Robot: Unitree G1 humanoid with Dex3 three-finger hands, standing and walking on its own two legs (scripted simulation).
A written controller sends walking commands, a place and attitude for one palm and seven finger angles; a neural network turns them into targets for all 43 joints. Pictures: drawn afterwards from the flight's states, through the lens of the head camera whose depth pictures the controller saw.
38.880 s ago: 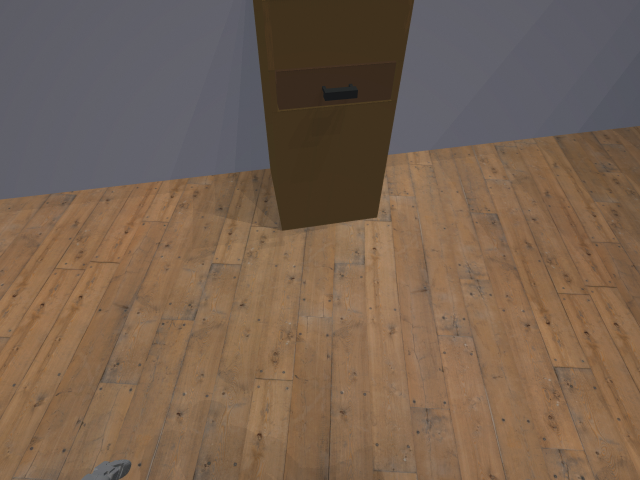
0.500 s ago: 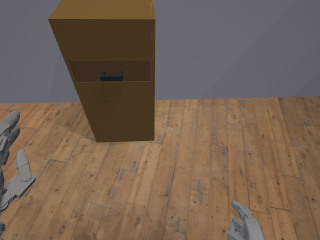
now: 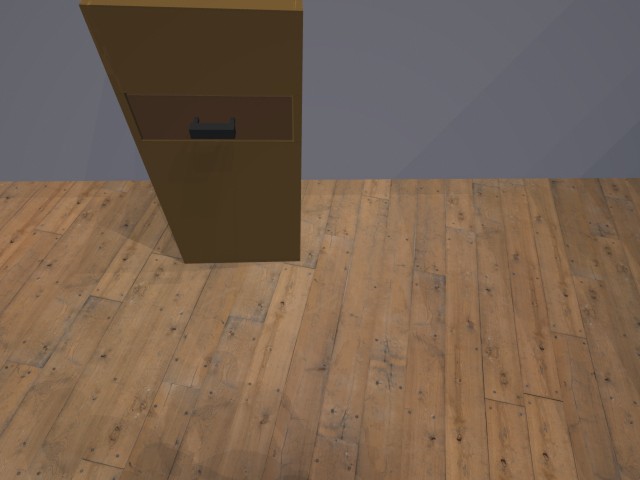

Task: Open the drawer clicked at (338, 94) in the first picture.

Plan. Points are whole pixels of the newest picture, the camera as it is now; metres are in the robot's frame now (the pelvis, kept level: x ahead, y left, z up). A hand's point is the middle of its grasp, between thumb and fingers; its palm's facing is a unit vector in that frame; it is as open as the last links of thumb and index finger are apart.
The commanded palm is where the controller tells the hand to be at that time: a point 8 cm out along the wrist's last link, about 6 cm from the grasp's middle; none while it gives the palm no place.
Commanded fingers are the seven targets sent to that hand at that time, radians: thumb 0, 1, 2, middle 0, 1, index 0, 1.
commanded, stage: let the arm hang, fingers relaxed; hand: left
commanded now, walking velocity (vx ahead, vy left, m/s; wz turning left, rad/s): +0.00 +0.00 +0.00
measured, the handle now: (213, 125) +0.88 +0.31 -0.13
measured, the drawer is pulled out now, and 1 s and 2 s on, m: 0.00 0.00 0.00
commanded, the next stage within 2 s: look to check the result in 0.64 s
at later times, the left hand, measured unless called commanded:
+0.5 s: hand out of the picture +0.10 +0.23 -0.14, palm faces -0.01 -0.93 -0.36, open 7.4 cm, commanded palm none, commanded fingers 0.00 0.90 0.90 -0.20 -0.30 -0.20 -0.30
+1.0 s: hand out of the picture +0.12 +0.22 -0.15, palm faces -0.01 -0.94 -0.34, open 7.4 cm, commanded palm none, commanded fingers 0.00 0.90 0.90 -0.20 -0.30 -0.20 -0.30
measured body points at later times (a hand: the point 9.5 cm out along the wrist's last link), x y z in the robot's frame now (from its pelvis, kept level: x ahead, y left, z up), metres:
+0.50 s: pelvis +0.02 -0.01 +0.01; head +0.03 -0.03 +0.46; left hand +0.10 +0.28 -0.11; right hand +0.07 -0.28 -0.15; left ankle +0.02 +0.12 -0.74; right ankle +0.05 -0.10 -0.74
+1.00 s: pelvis +0.04 -0.02 +0.01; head +0.07 -0.04 +0.46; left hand +0.12 +0.27 -0.12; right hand +0.10 -0.31 -0.14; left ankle +0.02 +0.12 -0.74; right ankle +0.05 -0.10 -0.74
